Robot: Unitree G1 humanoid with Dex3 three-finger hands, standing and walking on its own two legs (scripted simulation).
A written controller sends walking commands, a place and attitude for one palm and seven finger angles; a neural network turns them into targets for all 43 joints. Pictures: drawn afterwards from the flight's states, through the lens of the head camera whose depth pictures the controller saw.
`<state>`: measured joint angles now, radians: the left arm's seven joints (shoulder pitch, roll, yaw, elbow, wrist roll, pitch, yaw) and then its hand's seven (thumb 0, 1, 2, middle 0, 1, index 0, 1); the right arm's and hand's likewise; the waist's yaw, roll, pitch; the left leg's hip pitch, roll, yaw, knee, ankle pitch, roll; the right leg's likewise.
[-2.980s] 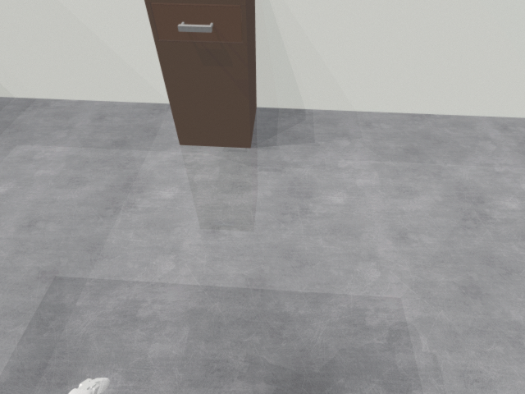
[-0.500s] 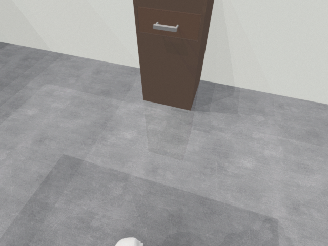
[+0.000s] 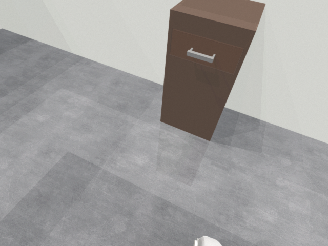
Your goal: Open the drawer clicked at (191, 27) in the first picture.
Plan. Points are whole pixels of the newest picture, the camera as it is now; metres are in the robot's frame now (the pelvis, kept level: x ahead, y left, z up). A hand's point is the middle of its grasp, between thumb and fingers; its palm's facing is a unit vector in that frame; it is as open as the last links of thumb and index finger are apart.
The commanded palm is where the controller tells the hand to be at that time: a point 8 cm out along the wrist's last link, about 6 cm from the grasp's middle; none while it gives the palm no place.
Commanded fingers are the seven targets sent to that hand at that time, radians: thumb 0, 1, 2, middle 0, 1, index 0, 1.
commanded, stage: walk to a spot facing it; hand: left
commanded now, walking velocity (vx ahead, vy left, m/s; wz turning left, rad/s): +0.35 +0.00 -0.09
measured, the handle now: (201, 54) +1.06 -0.13 -0.07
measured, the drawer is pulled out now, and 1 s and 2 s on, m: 0.00 0.00 0.00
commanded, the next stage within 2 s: turn to face it in 0.14 s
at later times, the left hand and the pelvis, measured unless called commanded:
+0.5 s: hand (133, 200) +0.28 +0.11 -0.17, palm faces -0.04 -0.97 -0.24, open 7.2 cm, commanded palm none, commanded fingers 0.00 0.90 0.90 -0.20 -0.30 -0.20 -0.30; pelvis +0.19 -0.07 -0.01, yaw -4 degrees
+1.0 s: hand (123, 187) +0.32 +0.15 -0.18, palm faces -0.23 -0.95 -0.22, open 7.4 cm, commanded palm none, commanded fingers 0.00 0.90 0.90 -0.20 -0.30 -0.20 -0.30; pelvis +0.23 -0.03 +0.00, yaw -17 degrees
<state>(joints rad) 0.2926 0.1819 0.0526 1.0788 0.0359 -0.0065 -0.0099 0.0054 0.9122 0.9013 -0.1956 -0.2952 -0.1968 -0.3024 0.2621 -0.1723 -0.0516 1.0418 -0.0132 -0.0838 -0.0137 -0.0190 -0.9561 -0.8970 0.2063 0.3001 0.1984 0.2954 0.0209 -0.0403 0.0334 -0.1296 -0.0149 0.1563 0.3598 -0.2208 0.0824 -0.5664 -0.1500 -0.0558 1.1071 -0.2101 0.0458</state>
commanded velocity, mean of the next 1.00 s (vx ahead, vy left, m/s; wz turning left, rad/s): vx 0.08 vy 0.00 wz -0.27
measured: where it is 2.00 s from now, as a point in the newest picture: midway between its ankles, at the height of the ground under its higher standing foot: (177, 215)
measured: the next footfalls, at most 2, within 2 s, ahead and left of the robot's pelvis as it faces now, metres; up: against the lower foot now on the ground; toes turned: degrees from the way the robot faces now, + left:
right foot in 0.30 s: +0.29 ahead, -0.16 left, +0.00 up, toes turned -9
left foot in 0.72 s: +0.32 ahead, +0.06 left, +0.00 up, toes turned -5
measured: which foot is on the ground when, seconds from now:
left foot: down 0.00-0.30, up 0.32-0.70, down 0.72-1.00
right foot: up 0.00-0.28, down 0.30-0.72, up 0.74-1.00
